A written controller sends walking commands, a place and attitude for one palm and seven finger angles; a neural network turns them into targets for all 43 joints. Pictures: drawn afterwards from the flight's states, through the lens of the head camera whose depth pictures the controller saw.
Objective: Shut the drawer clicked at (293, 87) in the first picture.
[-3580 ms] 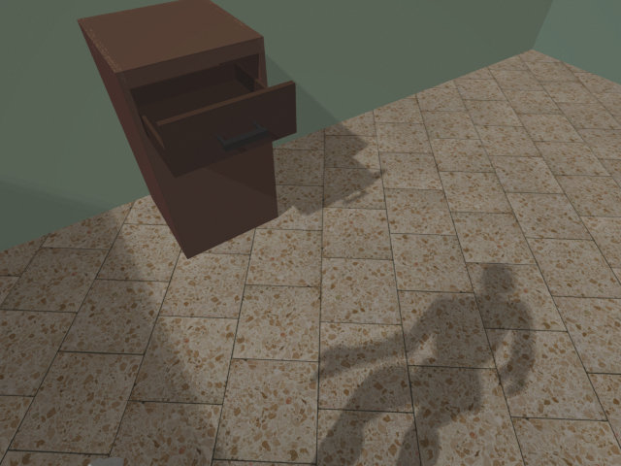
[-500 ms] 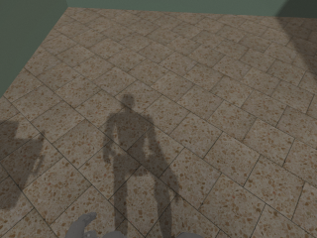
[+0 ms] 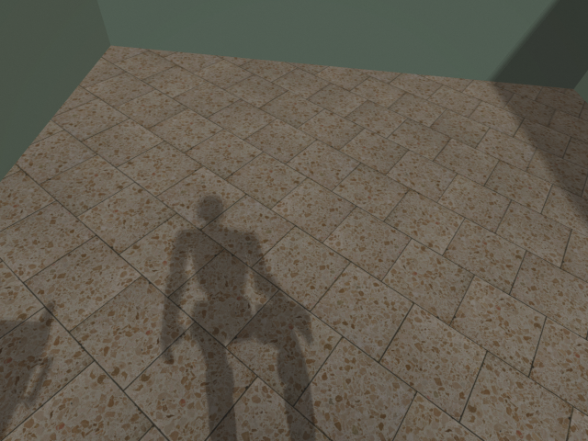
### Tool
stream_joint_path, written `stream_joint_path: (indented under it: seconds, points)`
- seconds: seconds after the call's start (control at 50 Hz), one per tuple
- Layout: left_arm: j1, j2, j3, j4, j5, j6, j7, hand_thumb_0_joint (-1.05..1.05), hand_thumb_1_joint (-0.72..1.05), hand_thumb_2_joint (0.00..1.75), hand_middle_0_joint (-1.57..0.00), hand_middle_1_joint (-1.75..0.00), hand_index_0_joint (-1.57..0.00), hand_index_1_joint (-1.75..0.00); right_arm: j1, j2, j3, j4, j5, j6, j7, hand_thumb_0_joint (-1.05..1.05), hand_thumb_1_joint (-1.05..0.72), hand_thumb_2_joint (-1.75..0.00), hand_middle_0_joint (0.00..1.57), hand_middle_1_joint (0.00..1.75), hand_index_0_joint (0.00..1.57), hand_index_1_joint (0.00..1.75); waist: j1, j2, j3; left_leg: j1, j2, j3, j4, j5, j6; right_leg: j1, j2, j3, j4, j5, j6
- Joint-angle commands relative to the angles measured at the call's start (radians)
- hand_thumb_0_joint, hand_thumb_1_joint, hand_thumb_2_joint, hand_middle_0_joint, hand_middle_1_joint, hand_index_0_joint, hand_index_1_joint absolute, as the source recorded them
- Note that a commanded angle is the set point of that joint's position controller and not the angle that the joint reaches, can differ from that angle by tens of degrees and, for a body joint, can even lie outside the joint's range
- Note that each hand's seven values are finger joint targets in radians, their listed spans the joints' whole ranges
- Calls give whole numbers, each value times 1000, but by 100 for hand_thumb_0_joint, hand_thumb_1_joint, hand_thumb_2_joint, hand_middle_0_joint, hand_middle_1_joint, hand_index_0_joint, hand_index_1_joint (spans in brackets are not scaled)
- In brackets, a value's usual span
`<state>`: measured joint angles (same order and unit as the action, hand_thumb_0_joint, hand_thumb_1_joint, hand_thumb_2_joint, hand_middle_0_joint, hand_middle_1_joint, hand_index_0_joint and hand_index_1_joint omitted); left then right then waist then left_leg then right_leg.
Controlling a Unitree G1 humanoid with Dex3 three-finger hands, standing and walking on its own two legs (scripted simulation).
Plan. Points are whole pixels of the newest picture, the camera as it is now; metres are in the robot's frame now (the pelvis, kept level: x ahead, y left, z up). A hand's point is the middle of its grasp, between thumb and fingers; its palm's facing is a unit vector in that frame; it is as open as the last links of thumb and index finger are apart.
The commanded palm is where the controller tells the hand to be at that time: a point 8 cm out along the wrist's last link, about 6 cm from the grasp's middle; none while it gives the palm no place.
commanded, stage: turn to face it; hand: left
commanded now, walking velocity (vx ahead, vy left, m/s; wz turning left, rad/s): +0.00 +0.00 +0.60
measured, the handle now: out of the picture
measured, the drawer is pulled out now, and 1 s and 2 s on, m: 0.22 0.22 0.22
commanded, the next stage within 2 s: none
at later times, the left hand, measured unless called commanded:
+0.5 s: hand out of the picture +0.07 +0.16 -0.15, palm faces +0.32 -0.91 -0.26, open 7.3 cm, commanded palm none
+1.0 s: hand out of the picture -0.06 +0.22 -0.17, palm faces +0.59 -0.76 -0.26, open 7.4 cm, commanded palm none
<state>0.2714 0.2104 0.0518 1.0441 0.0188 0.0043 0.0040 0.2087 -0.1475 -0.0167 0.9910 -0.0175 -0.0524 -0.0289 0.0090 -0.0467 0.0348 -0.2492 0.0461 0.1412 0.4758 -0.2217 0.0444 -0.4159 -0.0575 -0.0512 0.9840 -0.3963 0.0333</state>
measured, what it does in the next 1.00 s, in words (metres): steps on the spot, turning left: right foot, then left foot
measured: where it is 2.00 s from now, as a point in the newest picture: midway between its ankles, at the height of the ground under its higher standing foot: outside the picture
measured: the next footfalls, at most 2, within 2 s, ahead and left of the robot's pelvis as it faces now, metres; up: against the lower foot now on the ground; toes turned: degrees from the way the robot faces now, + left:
right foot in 0.24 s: +0.09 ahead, -0.13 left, +0.00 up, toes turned +4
left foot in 0.70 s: +0.03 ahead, +0.11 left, +0.00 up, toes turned +34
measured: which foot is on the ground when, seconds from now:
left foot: down 0.00-0.24, up 0.26-0.68, down 0.70-1.00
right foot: up 0.00-0.22, down 0.24-0.70, up 0.72-1.00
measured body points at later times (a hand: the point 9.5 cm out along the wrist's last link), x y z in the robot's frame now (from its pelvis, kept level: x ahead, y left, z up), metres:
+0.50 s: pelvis +0.03 -0.05 +0.00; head +0.06 -0.06 +0.45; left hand +0.05 +0.21 -0.13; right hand +0.16 -0.28 -0.16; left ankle -0.01 +0.09 -0.66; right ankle +0.05 -0.14 -0.74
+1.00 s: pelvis +0.01 -0.01 +0.00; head +0.02 +0.03 +0.45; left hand -0.09 +0.26 -0.15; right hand +0.24 -0.16 -0.13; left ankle -0.01 +0.09 -0.74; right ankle +0.10 -0.16 -0.67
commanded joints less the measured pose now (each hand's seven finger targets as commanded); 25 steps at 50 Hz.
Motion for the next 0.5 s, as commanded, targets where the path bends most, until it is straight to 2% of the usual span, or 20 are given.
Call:
stream_joint_path:
  seconds: [0.0,0.04,0.08,0.12,0.14,0.16,0.18,0.2,0.22,0.24,0.26,0.28,0.3,0.32,0.34,0.38,0.42,0.48]
  points:
    - [12,15,9,-61,-3,-2,12,0,90,90,-20,-30,-20,-30,87,-154,-41,-3,2,6,1,0,-90,-90,20,30,20,30,-6,176,-59,72,210,-231,-158,581,117,10,-8,-4,-86,29,25]
    - [-24,12,12,-83,-5,3,15,0,90,90,-20,-30,-20,-30,94,-178,-53,-3,-2,19,3,0,-90,-90,20,30,20,30,-15,187,-75,90,213,-263,-144,535,126,0,-1,-5,-126,15,30]
    - [-63,9,19,-106,-8,5,19,0,90,90,-20,-30,-20,-30,99,-187,-63,-1,-6,32,4,0,-90,-90,20,30,20,30,-26,213,-64,76,210,-304,-133,490,128,18,9,-6,-183,-4,29]
    - [-76,15,22,-123,-12,3,21,0,90,90,-20,-30,-20,-30,97,-193,-69,-5,-8,43,4,0,-90,-90,20,30,20,30,-26,227,-64,62,203,-347,-108,488,126,57,23,-6,-257,-6,24]
    - [-69,16,23,-129,-14,1,22,0,90,90,-20,-30,-20,-30,94,-198,-74,-9,-7,47,4,0,-90,-90,20,30,20,30,-20,228,-72,52,191,-364,-89,476,118,93,31,-7,-316,18,22]
    - [-43,20,26,-125,-16,-2,23,0,90,90,-20,-30,-20,-30,81,-202,-78,-14,-4,51,5,0,-90,-90,20,30,20,30,-1,219,-86,38,176,-363,-57,451,102,148,35,-13,-410,87,20]
    - [-15,34,30,-121,-16,-9,26,0,90,90,-20,-30,-20,-30,74,-196,-82,-23,2,53,8,0,-90,-90,20,30,20,30,14,191,-98,-17,145,-353,-12,379,67,249,23,-12,-542,196,17]
    - [19,88,39,-118,-10,-20,31,0,90,90,-20,-30,-20,-30,78,-165,-80,-33,11,52,15,0,-90,-90,20,30,20,30,27,67,-119,-144,86,-302,79,221,9,414,-81,82,-635,318,-6]
    - [56,182,59,-114,5,-27,41,0,90,90,-20,-30,-20,-30,83,-94,-68,-64,13,51,21,0,-90,-90,20,30,20,30,37,-208,-136,-342,-62,-118,279,-198,-73,541,-349,283,-660,532,-97]
    - [63,199,58,-127,-3,-25,39,0,90,90,-20,-30,-20,-30,69,-125,-80,-73,2,64,16,0,-90,-90,20,30,20,30,46,-216,-137,-335,-46,-144,486,-398,-83,431,-456,303,-664,623,-181]
    - [12,169,54,-141,-3,-24,42,0,90,90,-20,-30,-20,-30,55,-131,-85,-64,0,80,18,0,-90,-90,20,30,20,30,26,-179,-87,-331,-19,-169,623,-364,-87,337,-415,261,-674,593,-195]
    - [-40,140,42,-155,-2,-22,41,0,90,90,-20,-30,-20,-30,58,-122,-88,-51,-1,88,24,0,-90,-90,20,30,20,30,-3,-109,-37,-345,0,-159,707,-296,-94,296,-362,182,-662,566,-183]
    - [-81,108,34,-167,-3,-18,43,0,90,90,-20,-30,-20,-30,69,-114,-87,-43,-1,92,31,0,-90,-90,20,30,20,30,-25,-68,-11,-346,14,-147,730,-236,-98,270,-321,98,-647,576,-165]
    - [-82,99,28,-173,-1,-22,41,0,90,90,-20,-30,-20,-30,72,-104,-84,-42,-3,95,36,0,-90,-90,20,30,20,30,-28,-78,-4,-345,14,-131,736,-203,-106,271,-293,45,-638,613,-150]
    - [-74,100,28,-173,0,-25,41,0,90,90,-20,-30,-20,-30,71,-105,-84,-44,-3,99,39,0,-90,-90,20,30,20,30,-26,-100,-9,-343,15,-121,734,-185,-113,283,-286,13,-635,625,-145]
    - [-42,109,28,-172,2,-23,40,0,90,90,-20,-30,-20,-30,31,-113,-85,-63,-4,105,43,0,-90,-90,20,30,20,30,-8,-122,-13,-341,16,-103,701,-180,-122,301,-287,-10,-634,618,-149]
    - [-30,128,34,-172,6,-20,40,0,90,90,-20,-30,-20,-30,-13,-112,-82,-85,-3,106,47,0,-90,-90,20,30,20,30,0,-115,-4,-328,20,-87,628,-189,-124,311,-300,-30,-631,599,-155]
    - [-21,159,41,-178,10,-12,37,0,90,90,-20,-30,-20,-30,-75,-121,-77,-117,-1,108,52,0,-90,-90,20,30,20,30,12,-139,-3,-283,21,-59,522,-188,-121,294,-313,-58,-625,552,-159]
